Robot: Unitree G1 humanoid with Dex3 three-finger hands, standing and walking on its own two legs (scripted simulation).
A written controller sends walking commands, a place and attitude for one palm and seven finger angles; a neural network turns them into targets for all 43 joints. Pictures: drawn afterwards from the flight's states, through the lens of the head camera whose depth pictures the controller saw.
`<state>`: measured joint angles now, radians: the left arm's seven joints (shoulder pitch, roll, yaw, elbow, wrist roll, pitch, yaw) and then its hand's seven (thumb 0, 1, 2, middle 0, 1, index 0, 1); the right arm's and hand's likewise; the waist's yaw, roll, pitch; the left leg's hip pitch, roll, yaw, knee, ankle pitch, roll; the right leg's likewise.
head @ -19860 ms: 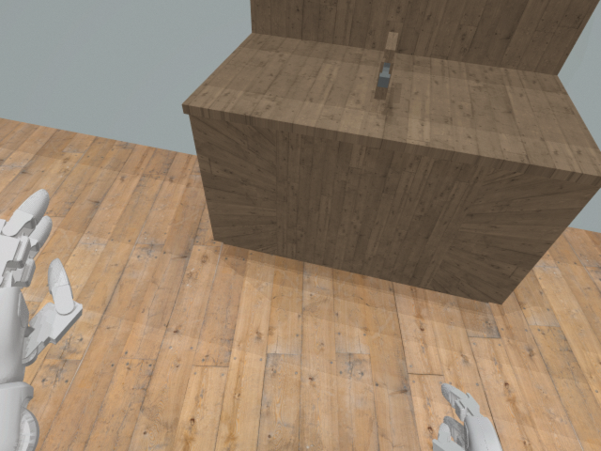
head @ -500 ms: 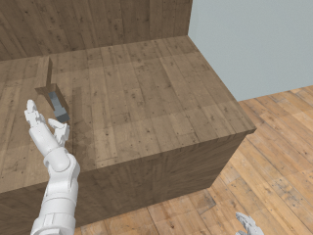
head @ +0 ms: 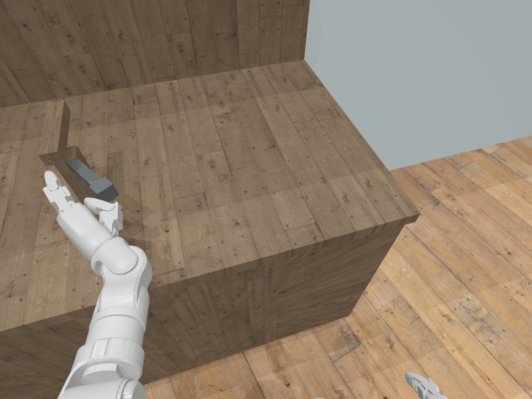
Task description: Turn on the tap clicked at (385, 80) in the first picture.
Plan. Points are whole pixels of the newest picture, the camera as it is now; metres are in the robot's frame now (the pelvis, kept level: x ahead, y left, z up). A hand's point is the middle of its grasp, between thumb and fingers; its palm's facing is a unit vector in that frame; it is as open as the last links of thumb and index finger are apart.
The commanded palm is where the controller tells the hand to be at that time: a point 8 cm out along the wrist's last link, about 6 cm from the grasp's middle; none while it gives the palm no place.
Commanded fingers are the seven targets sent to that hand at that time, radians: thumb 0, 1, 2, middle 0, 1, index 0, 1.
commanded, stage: push the lever round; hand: left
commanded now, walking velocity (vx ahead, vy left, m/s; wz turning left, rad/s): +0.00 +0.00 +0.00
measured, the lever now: (104, 190) +0.41 +0.28 +0.07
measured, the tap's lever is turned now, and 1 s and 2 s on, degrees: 32 64 70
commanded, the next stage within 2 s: lift the hand up off the lever in 1.36 s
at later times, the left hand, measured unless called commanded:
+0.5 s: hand (135, 195) +0.41 +0.23 +0.07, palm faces +0.83 -0.55 -0.06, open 7.7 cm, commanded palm +0.36 +0.25 +0.06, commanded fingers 0.00 0.90 0.90 -0.15 -0.15 -0.15 -0.15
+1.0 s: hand (142, 182) +0.45 +0.23 +0.06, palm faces +0.86 -0.50 -0.09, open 7.7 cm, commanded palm +0.39 +0.24 +0.06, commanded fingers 0.00 0.90 0.90 -0.15 -0.15 -0.15 -0.15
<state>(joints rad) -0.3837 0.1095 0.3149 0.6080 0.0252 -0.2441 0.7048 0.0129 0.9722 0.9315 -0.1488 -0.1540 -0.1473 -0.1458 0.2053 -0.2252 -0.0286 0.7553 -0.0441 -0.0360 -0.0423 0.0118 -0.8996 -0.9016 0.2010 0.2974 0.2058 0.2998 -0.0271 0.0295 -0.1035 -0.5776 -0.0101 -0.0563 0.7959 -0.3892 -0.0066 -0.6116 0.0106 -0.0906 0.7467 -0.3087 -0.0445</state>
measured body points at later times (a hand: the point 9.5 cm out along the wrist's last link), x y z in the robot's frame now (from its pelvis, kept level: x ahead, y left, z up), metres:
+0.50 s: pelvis +0.00 +0.00 +0.00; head +0.05 -0.01 +0.45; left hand +0.36 +0.26 +0.07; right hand +0.11 -0.25 -0.13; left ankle +0.00 +0.12 -0.71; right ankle +0.04 -0.09 -0.71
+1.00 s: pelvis +0.01 +0.00 -0.01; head +0.06 +0.00 +0.44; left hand +0.40 +0.25 +0.07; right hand +0.06 -0.26 -0.14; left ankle +0.00 +0.12 -0.71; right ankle +0.04 -0.09 -0.71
